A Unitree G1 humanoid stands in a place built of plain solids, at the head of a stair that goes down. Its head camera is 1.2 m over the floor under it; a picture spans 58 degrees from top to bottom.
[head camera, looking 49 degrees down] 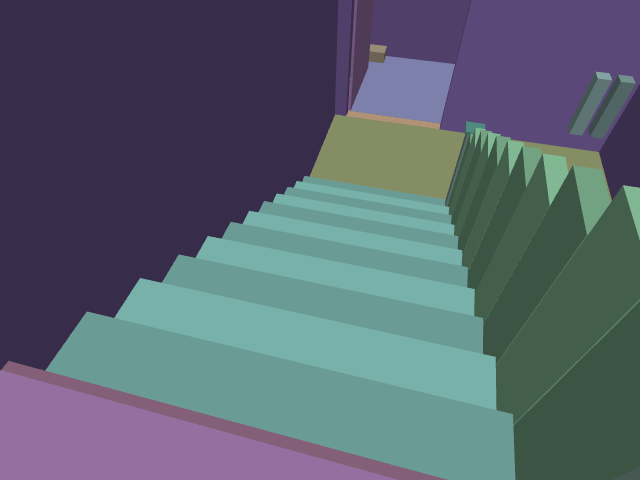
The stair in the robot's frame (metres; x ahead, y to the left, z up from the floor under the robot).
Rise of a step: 0.17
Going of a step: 0.28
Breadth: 1.50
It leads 14 degrees to the right of straight ahead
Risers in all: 12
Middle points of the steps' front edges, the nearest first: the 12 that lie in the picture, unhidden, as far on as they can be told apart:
0.39 0.20 0.00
0.66 0.13 -0.17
0.93 0.06 -0.33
1.20 -0.01 -0.50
1.47 -0.08 -0.67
1.74 -0.15 -0.84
2.01 -0.22 -1.00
2.29 -0.29 -1.17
2.56 -0.36 -1.34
2.83 -0.42 -1.51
3.10 -0.49 -1.67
3.37 -0.56 -1.84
